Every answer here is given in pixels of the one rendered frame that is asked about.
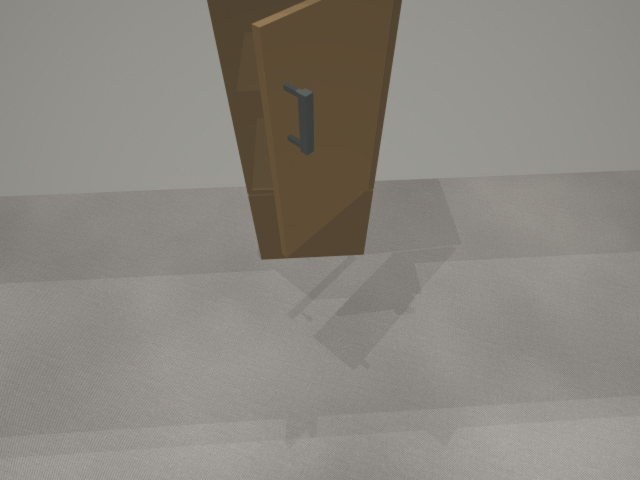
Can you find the cupboard door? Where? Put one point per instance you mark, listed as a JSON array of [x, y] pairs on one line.
[[337, 49]]

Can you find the handle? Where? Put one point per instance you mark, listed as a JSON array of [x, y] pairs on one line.
[[306, 119]]

